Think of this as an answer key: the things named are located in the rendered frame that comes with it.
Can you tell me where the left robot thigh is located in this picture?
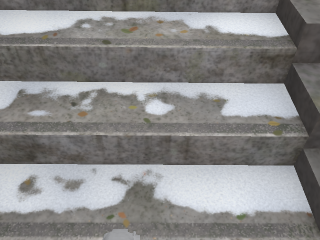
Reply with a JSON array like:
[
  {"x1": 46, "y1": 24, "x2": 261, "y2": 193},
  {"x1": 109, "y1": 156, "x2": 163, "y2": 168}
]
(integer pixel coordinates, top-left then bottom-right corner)
[{"x1": 104, "y1": 229, "x2": 140, "y2": 240}]

